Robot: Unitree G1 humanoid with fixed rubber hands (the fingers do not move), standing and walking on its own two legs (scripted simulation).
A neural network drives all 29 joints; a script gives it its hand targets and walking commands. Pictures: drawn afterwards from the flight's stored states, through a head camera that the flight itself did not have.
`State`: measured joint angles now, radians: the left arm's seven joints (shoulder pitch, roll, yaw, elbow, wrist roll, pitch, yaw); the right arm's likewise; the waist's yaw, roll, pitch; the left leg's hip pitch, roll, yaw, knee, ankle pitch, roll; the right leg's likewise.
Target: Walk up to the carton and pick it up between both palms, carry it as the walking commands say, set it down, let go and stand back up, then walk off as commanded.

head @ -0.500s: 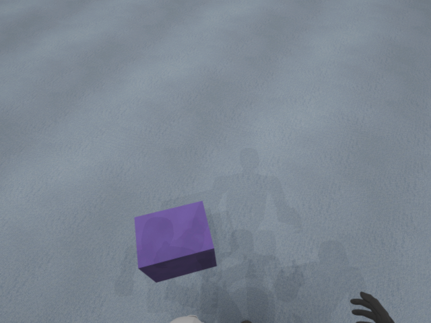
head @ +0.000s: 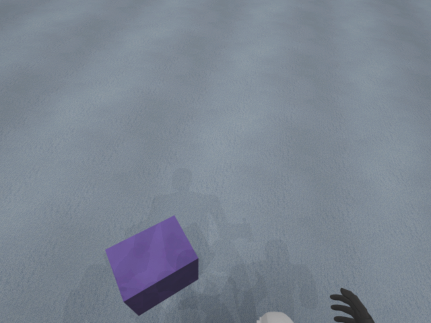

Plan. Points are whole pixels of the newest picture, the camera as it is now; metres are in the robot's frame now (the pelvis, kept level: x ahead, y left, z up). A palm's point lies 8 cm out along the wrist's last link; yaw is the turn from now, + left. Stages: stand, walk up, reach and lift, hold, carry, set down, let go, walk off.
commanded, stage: walk off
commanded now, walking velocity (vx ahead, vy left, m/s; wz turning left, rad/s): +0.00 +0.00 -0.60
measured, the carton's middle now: (156, 266) +0.41 +0.24 -0.63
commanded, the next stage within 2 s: stand in 1.50 s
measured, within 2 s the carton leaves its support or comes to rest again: neither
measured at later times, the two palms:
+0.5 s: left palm out of the picture +0.08 +0.25 -0.12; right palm out of the picture +0.06 -0.29 -0.13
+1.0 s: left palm (106, 284) +0.22 +0.25 -0.13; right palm out of the picture +0.00 -0.22 -0.10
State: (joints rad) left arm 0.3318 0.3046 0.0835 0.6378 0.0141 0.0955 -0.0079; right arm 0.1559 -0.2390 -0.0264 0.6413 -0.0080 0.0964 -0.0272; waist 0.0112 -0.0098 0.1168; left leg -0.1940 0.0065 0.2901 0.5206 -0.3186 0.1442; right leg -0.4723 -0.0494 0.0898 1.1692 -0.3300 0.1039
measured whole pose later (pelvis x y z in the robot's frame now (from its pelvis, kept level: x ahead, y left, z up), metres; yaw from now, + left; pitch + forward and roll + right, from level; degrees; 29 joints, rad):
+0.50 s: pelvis -0.03 -0.01 -0.03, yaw -13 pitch -5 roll +0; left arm 0.37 0.26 0.04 0.64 0.01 0.08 0.01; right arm 0.14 -0.25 -0.09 0.64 -0.01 0.13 0.00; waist 0.01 0.05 0.15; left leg -0.32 0.06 0.34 0.95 -0.59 0.08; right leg -0.34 -0.07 -0.03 0.80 -0.37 0.02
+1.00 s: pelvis +0.02 +0.06 +0.00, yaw -28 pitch +0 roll -4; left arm 0.26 0.25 0.08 0.64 0.01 0.09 -0.01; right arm 0.22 -0.23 -0.04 0.64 -0.01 0.08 -0.01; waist 0.01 0.01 0.13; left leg -0.18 0.06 0.30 0.60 -0.44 0.10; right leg -0.50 -0.03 0.05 1.21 -0.38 0.09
